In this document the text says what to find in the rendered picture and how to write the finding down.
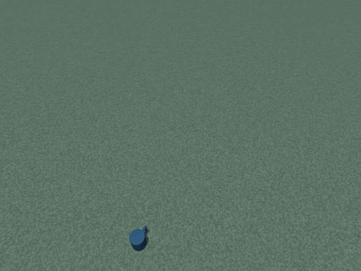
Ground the mug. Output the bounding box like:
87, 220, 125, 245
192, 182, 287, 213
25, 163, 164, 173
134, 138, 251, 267
129, 226, 148, 251

